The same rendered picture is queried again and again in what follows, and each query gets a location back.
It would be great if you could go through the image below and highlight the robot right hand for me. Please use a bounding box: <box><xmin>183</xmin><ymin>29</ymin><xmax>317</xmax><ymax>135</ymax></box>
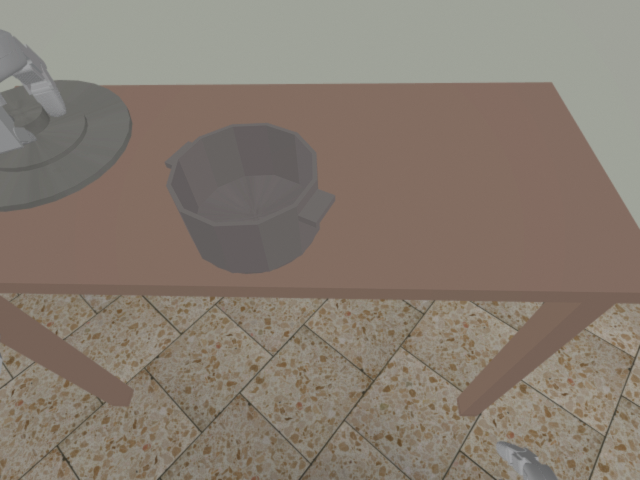
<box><xmin>496</xmin><ymin>441</ymin><xmax>558</xmax><ymax>480</ymax></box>

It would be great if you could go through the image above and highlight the pot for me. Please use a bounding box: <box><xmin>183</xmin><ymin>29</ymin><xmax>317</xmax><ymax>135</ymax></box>
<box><xmin>165</xmin><ymin>123</ymin><xmax>335</xmax><ymax>274</ymax></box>

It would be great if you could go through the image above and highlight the robot left hand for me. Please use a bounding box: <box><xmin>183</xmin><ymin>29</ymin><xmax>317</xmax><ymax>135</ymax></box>
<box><xmin>0</xmin><ymin>29</ymin><xmax>66</xmax><ymax>154</ymax></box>

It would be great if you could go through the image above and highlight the table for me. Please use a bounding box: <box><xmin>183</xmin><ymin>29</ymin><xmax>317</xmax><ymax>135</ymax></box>
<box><xmin>0</xmin><ymin>82</ymin><xmax>640</xmax><ymax>417</ymax></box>

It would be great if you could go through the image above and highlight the knob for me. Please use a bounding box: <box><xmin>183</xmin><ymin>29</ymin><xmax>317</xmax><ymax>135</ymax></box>
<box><xmin>2</xmin><ymin>99</ymin><xmax>50</xmax><ymax>136</ymax></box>

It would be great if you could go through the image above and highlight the lid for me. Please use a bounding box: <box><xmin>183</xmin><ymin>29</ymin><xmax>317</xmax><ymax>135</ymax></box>
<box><xmin>0</xmin><ymin>80</ymin><xmax>132</xmax><ymax>212</ymax></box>

